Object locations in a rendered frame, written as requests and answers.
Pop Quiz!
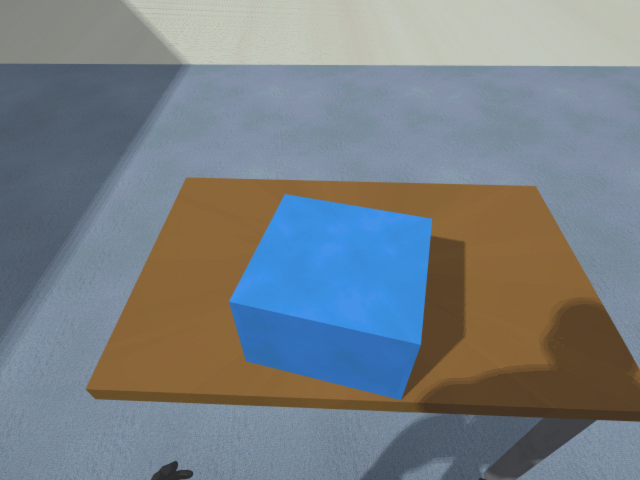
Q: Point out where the carton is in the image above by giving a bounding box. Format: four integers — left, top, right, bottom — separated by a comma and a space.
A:
229, 194, 432, 400

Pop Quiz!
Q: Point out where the table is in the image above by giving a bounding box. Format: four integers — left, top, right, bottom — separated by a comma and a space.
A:
86, 177, 640, 480

